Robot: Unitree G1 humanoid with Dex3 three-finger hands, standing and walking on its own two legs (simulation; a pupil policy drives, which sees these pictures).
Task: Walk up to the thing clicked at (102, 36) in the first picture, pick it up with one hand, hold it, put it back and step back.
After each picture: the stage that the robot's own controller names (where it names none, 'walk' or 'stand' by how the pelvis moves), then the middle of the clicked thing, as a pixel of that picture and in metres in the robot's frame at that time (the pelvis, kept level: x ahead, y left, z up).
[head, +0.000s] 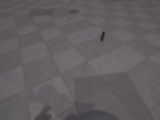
stand; (102, 36) +1.92 -0.23 -0.66
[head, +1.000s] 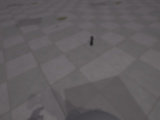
walk; (91, 41) +1.79 +0.13 -0.64
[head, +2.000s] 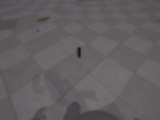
walk; (79, 52) +1.19 +0.31 -0.64
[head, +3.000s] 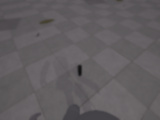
walk; (79, 70) +0.76 +0.20 -0.64
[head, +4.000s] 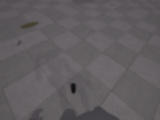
walk; (73, 88) +0.45 +0.17 -0.64
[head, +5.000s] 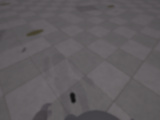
stand; (73, 98) +0.37 +0.19 -0.65
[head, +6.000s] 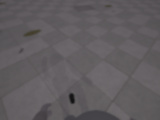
stand; (72, 98) +0.35 +0.20 -0.65
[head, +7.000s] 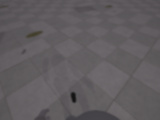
stand; (73, 97) +0.38 +0.20 -0.66
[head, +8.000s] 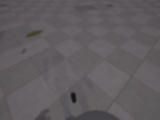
stand; (73, 98) +0.37 +0.19 -0.66
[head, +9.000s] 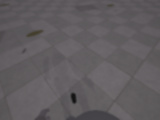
stand; (73, 98) +0.36 +0.19 -0.66
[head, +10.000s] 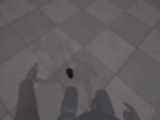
go down; (70, 73) +0.41 +0.18 -0.46
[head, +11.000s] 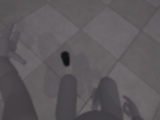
go down; (66, 60) +0.46 +0.20 -0.28
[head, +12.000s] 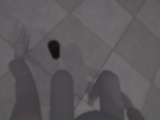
close in; (55, 51) +0.46 +0.22 -0.20
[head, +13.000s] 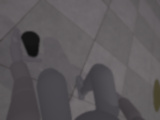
close; (32, 47) +0.45 +0.25 -0.16
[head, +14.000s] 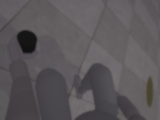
lift; (28, 46) +0.44 +0.26 -0.17
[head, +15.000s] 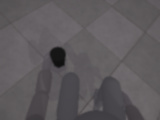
lift; (59, 61) +0.36 +0.23 -0.03
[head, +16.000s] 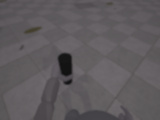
hold; (66, 71) +0.32 +0.16 +0.09
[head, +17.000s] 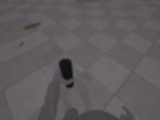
hold; (67, 75) +0.31 +0.16 +0.03
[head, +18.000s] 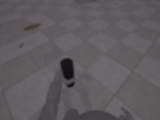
crouch; (68, 74) +0.31 +0.16 +0.03
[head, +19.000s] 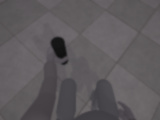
crouch; (61, 53) +0.45 +0.18 -0.04
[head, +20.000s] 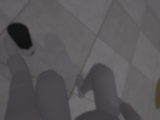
lower; (24, 43) +0.46 +0.27 -0.17
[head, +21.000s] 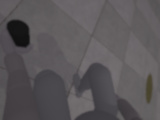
lower; (22, 40) +0.47 +0.28 -0.17
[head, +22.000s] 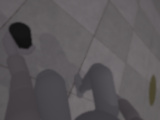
lower; (24, 42) +0.46 +0.27 -0.17
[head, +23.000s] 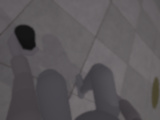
lower; (28, 43) +0.45 +0.27 -0.17
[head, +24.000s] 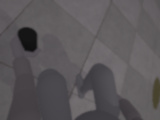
rest; (30, 45) +0.45 +0.26 -0.17
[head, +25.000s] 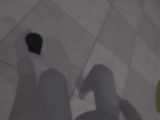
withdraw; (34, 48) +0.44 +0.25 -0.17
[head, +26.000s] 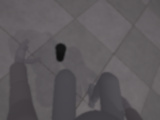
walk; (60, 54) +0.45 +0.22 -0.21
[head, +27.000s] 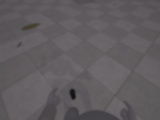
stand; (72, 94) +0.37 +0.17 -0.58
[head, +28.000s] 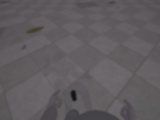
stand; (73, 96) +0.38 +0.18 -0.60
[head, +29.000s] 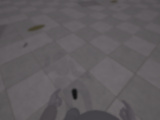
stand; (74, 94) +0.39 +0.17 -0.60
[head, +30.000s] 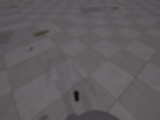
walk; (76, 96) +0.41 +0.17 -0.65
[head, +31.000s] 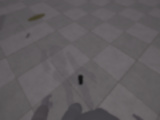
walk; (80, 80) +0.50 +0.13 -0.63
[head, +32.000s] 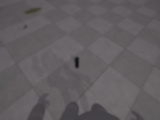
walk; (76, 62) +0.79 +0.19 -0.63
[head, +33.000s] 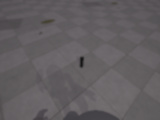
stand; (81, 62) +1.00 +0.18 -0.64
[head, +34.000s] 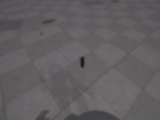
stand; (82, 62) +1.00 +0.16 -0.66
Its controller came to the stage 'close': yes
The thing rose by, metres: 0.69
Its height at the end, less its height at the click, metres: +0.00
